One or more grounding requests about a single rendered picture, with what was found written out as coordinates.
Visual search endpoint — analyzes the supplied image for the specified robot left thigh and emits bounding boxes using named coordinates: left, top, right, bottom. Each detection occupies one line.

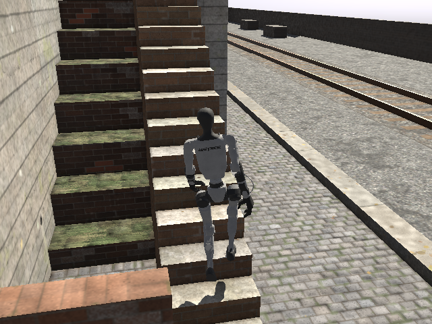
left=196, top=190, right=215, bottom=236

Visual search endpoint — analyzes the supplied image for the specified left robot upper arm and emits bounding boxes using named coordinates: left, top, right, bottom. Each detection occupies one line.
left=183, top=138, right=196, bottom=175

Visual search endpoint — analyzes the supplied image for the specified humanoid robot head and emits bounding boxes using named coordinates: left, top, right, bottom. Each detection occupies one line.
left=197, top=107, right=220, bottom=141

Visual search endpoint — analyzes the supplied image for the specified right robot upper arm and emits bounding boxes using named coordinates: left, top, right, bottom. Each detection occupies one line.
left=222, top=134, right=240, bottom=172

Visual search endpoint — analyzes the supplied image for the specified robot left hand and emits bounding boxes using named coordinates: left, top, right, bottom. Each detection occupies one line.
left=189, top=180, right=205, bottom=192

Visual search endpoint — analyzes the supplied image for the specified robot left forearm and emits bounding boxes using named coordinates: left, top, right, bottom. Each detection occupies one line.
left=184, top=166, right=195, bottom=185

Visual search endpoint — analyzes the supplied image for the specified robot right hand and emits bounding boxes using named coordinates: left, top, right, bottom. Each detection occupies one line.
left=238, top=196, right=254, bottom=218

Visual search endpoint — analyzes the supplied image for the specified robot right forearm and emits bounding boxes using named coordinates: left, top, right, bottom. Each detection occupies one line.
left=235, top=161, right=250, bottom=198

